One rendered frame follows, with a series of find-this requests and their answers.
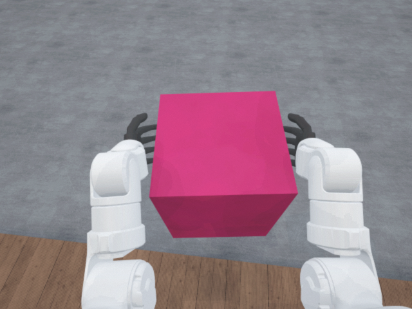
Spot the right robot forearm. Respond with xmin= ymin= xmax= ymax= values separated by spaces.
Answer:
xmin=295 ymin=138 xmax=382 ymax=298

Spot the robot right upper arm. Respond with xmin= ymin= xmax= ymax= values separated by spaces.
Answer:
xmin=300 ymin=257 xmax=412 ymax=309

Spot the left robot hand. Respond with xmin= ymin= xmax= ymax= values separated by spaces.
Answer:
xmin=124 ymin=113 xmax=157 ymax=164

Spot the right robot hand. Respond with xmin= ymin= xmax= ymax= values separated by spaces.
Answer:
xmin=283 ymin=113 xmax=315 ymax=167

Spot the left robot forearm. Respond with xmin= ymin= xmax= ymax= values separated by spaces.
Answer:
xmin=81 ymin=140 xmax=148 ymax=304

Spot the robot left upper arm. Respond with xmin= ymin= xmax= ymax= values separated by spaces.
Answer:
xmin=82 ymin=259 xmax=156 ymax=309

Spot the carton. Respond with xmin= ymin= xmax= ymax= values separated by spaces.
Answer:
xmin=149 ymin=91 xmax=298 ymax=238

